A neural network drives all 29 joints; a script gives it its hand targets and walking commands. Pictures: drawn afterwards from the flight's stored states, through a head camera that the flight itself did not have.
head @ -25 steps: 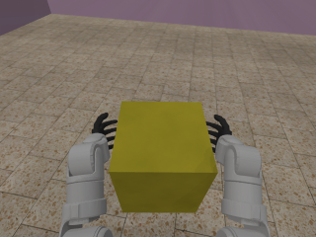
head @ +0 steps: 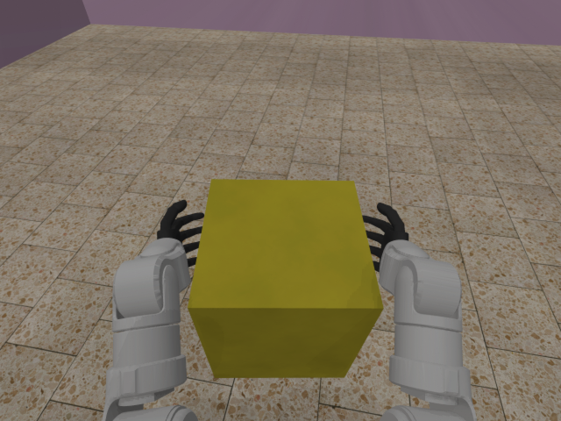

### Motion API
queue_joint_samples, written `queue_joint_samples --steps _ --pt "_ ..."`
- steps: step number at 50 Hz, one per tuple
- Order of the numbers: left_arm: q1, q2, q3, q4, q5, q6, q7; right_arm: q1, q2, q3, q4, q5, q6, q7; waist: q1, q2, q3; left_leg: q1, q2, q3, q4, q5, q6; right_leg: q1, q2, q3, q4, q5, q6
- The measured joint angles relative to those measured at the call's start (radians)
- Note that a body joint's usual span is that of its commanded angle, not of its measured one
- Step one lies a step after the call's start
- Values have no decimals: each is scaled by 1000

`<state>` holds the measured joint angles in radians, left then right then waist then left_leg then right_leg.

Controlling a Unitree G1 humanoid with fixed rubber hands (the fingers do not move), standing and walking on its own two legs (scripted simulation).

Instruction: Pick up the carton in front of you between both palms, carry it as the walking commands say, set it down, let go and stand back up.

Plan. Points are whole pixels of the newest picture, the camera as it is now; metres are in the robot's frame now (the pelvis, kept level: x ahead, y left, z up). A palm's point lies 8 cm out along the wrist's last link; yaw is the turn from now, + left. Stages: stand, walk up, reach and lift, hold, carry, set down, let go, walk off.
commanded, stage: carry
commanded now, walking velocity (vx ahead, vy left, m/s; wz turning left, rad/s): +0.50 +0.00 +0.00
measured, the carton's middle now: (281, 283) +0.32 +0.00 +0.03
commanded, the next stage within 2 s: none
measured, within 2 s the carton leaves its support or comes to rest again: neither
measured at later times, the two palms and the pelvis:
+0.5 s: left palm (212, 165) +0.53 +0.12 +0.11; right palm (373, 168) +0.53 -0.18 +0.09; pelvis +0.21 -0.03 -0.01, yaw -3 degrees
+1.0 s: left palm (235, 97) +0.82 +0.10 +0.10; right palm (355, 96) +0.81 -0.20 +0.10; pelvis +0.55 -0.05 -0.01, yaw -2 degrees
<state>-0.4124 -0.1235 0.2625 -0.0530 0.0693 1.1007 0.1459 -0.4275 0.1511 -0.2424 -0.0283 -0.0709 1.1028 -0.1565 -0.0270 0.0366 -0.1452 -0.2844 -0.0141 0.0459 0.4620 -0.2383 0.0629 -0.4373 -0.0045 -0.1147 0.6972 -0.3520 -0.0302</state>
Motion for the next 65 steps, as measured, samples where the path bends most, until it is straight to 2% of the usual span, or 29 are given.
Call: queue_joint_samples --steps 3,5,6,7,10,13,16,20,23,25,27,28,29,31,32,34,36,39,45,49,51,52,53,54,56,58,60,65 --pt "-9 6 11 -7 -7 -4 -5 4 -3 22 -5 5 -13 -6 6 -5 -18 12 -4 9 -25 -12 -18 14 -5 20 -22 -19 4" --pt "-22 6 22 -2 -12 -11 -7 -4 -15 38 -9 7 -12 -13 9 -9 -27 9 -1 12 -4 -44 -26 56 -4 11 -123 -7 -1" --pt "-32 6 22 7 -9 -17 -8 -12 -23 41 -6 8 -11 -14 11 -8 -28 0 6 11 35 -71 -32 80 1 5 -173 42 -14" --pt "-38 2 17 22 -7 -27 -10 -13 -36 40 -5 13 -11 -13 18 -5 -28 -23 18 9 106 -107 -29 85 10 -3 -177 96 -28" --pt "-17 -26 -10 35 9 -47 0 16 -51 16 -18 33 -12 -4 36 -36 -23 -137 22 2 392 -203 -40 120 21 -14 -172 48 -54" --pt "33 -27 -19 -12 0 -51 7 20 -20 -4 -28 35 -18 -4 47 -71 -7 -250 29 29 537 -176 -50 186 20 -4 -242 38 -57" --pt "50 -12 -30 -49 -19 -59 11 16 -3 -4 -52 22 -29 1 75 -80 21 -325 50 46 489 -91 -64 256 23 21 -314 43 -60" --pt "37 14 -63 -83 -48 -54 25 34 -8 16 -107 5 -42 -6 98 -55 46 -389 75 55 336 25 -74 354 33 34 -393 26 -50" --pt "21 17 -72 -93 -58 -41 32 62 -9 21 -145 5 -44 -15 106 -48 50 -394 67 80 226 96 -60 423 30 41 -420 -16 -36" --pt "19 13 -66 -95 -62 -35 33 75 -5 24 -154 6 -43 -14 96 -49 46 -360 44 105 138 129 -42 465 20 46 -411 -63 -24" --pt "24 8 -54 -93 -62 -30 31 80 -2 26 -149 12 -38 -9 71 -52 41 -286 19 145 52 158 -24 487 9 47 -334 -127 -10" --pt "30 9 -48 -93 -62 -31 27 76 -1 28 -141 21 -36 -4 52 -48 41 -241 13 160 25 184 -2 467 4 47 -222 -160 -3" --pt "31 16 -39 -87 -62 -39 18 64 3 33 -125 24 -40 -3 26 -59 51 -238 3 169 64 172 23 406 -15 49 -48 -142 4" --pt "31 28 -31 -65 -61 -51 6 45 0 46 -92 17 -42 -14 -10 -60 73 -226 -2 175 124 88 53 231 -3 101 335 -112 9" --pt "34 25 -27 -57 -55 -53 0 45 -1 48 -81 16 -42 -15 -20 -61 84 -202 -4 176 119 61 57 153 2 113 459 -94 2" --pt "44 3 -14 -54 -31 -56 -8 57 -6 50 -71 24 -44 -12 -37 -57 100 -145 -4 172 85 37 48 21 -4 111 549 -62 -2" --pt "61 -26 -5 -67 -10 -64 -14 79 -13 53 -79 37 -51 -12 -51 -56 111 -84 -4 162 41 25 42 -71 -28 96 492 -32 -1" --pt "112 -43 -21 -118 13 -76 -25 108 -6 53 -106 53 -60 -10 -55 -57 115 8 2 148 -35 10 32 -159 -62 72 313 21 6" --pt "211 -16 -100 -244 9 -44 -22 198 -6 106 -209 51 -51 5 -3 -26 83 193 32 128 -161 -49 -9 -171 -84 3 -41 233 22" --pt "278 -7 -140 -352 -20 -2 -10 278 -19 159 -342 40 0 7 27 -15 42 299 50 105 -186 -129 -47 -101 -69 -49 -179 251 18" --pt "307 -5 -158 -402 -32 22 -5 317 -22 177 -409 34 30 7 39 -12 24 332 67 96 -132 -199 -67 -32 -49 -98 -253 253 9" --pt "318 -5 -170 -413 -37 30 -2 336 -24 179 -436 33 43 7 47 -6 15 313 84 89 -39 -240 -74 -13 -42 -112 -253 297 -15" --pt "328 -5 -185 -411 -36 35 -1 355 -25 174 -450 35 54 7 54 3 9 255 104 73 113 -228 -77 -16 -39 -122 -207 272 -27" --pt "338 -4 -198 -410 -38 46 2 378 -25 170 -464 37 67 7 61 -3 7 178 99 38 290 -220 -78 -9 -42 -125 -176 226 -32" --pt "367 -4 -217 -420 -38 74 5 416 -24 172 -489 37 98 7 63 -20 13 17 76 0 591 -223 -71 41 -51 -127 -187 161 -27" --pt "399 -5 -224 -439 -35 96 6 444 -23 184 -497 33 113 11 60 -33 20 -112 74 8 705 -169 -62 109 -57 -122 -237 149 -6" --pt "423 -6 -226 -453 -33 106 6 458 -22 195 -503 27 124 14 57 -34 20 -205 94 25 655 -101 -65 177 -55 -115 -296 143 0" --pt "429 -6 -222 -466 -31 114 2 467 -21 205 -508 23 123 23 46 -25 11 -300 132 65 291 19 -81 342 -55 -102 -401 103 29"
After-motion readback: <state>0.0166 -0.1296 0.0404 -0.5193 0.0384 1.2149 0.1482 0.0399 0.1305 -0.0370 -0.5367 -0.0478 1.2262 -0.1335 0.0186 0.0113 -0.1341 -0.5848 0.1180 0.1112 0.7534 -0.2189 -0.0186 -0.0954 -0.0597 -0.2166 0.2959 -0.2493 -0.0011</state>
